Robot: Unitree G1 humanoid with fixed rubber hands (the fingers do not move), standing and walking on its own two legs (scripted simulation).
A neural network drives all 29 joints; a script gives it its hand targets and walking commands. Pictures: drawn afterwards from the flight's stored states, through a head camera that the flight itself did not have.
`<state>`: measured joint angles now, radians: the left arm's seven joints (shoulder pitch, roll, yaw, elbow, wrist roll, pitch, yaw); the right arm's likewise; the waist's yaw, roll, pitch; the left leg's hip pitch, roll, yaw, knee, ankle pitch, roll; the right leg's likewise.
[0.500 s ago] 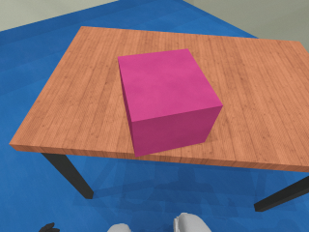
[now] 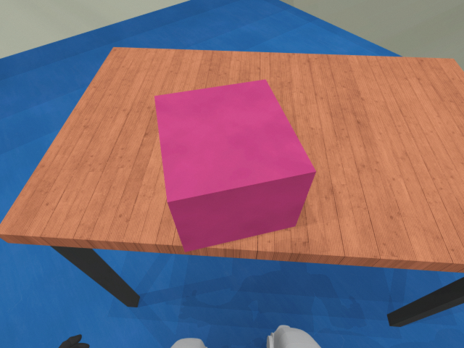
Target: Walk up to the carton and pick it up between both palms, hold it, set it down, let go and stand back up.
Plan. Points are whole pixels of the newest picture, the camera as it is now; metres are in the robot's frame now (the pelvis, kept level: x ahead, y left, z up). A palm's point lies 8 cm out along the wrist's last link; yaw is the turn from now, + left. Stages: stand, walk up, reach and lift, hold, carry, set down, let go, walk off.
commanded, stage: walk up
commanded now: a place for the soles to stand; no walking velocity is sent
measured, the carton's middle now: (226, 162) +0.41 +0.04 +0.06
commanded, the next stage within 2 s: reach and lift in 1.84 s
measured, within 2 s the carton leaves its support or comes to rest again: neither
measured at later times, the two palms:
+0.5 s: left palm out of the picture +0.08 +0.33 -0.09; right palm out of the picture +0.07 -0.33 -0.09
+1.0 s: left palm out of the picture +0.05 +0.35 -0.09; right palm out of the picture +0.07 -0.30 -0.09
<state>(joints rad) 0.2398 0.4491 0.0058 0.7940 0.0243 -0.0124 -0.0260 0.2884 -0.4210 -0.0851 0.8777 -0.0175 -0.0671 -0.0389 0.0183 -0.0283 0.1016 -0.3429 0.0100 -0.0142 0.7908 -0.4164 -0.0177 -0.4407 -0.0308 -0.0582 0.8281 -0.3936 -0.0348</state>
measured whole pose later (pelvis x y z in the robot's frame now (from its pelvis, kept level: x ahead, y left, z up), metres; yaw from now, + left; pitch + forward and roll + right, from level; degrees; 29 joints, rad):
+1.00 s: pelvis -0.03 +0.02 +0.00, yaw +1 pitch -4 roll +1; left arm 0.21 0.45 0.01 0.87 0.02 -0.02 0.00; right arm 0.20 -0.42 -0.08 0.91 -0.02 -0.01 0.01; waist 0.02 -0.01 0.09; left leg -0.35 -0.03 -0.01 0.79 -0.40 0.02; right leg -0.42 -0.06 -0.04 0.78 -0.30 -0.01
